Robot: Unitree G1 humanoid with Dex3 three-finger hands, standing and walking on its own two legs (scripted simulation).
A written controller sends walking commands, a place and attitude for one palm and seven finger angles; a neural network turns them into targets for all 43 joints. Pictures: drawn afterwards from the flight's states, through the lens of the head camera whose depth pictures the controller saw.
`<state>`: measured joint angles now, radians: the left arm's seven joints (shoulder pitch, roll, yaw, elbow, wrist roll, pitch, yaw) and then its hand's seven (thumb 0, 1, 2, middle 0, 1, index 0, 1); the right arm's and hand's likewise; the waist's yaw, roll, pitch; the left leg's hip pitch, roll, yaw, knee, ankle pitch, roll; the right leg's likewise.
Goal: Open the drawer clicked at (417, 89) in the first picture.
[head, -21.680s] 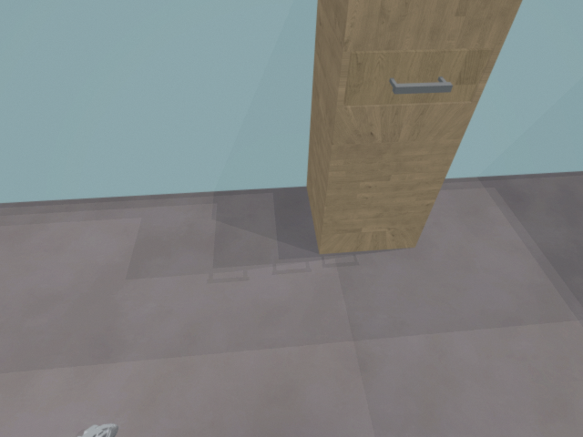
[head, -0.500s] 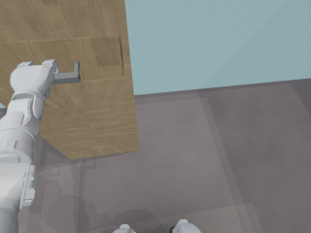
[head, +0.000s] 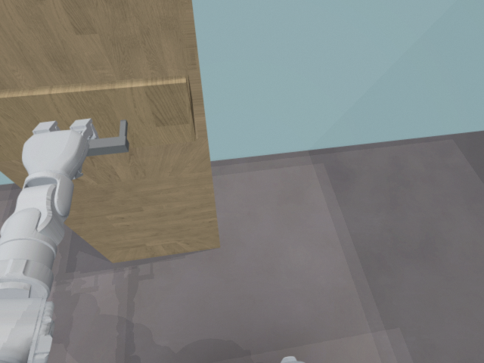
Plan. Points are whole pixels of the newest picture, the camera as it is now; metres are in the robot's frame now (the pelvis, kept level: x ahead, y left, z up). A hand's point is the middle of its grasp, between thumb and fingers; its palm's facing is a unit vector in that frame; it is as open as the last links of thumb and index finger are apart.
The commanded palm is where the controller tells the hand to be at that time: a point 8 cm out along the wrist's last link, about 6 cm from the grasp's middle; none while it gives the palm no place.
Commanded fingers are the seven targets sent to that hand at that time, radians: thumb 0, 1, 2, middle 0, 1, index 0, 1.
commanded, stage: pull the drawer open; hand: left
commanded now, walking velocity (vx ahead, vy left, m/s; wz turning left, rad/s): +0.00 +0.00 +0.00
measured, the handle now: (81, 139) +0.48 +0.28 +0.05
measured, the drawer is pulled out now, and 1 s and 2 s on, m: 0.01 0.09 0.29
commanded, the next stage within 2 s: none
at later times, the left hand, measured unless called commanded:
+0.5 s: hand (70, 175) +0.43 +0.29 +0.03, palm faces -0.08 +0.00 -1.00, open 5.1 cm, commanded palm +0.40 +0.28 +0.08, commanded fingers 0.00 0.90 0.90 -0.40 -1.35 -0.40 -1.35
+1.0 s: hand (67, 213) +0.35 +0.28 +0.03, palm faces +0.02 -0.04 -1.00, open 5.4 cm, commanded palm +0.31 +0.27 +0.08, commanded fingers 0.00 0.90 0.90 -0.40 -1.35 -0.40 -1.35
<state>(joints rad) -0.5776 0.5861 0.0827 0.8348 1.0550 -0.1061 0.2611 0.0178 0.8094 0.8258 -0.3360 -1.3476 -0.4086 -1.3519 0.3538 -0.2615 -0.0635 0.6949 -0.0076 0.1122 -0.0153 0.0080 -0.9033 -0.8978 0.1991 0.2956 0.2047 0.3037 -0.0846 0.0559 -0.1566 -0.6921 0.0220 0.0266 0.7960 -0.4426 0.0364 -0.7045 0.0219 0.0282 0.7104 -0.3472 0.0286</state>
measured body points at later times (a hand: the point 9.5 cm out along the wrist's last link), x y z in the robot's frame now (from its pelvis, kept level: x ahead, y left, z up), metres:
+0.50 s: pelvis -0.01 -0.01 +0.00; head +0.08 +0.00 +0.44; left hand +0.42 +0.29 +0.08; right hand +0.05 -0.28 -0.13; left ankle -0.05 +0.09 -0.71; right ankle -0.01 -0.15 -0.71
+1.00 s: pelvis +0.00 +0.00 +0.01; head +0.05 +0.00 +0.45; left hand +0.35 +0.27 +0.08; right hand +0.10 -0.27 -0.11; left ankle -0.05 +0.09 -0.71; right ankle -0.02 -0.15 -0.71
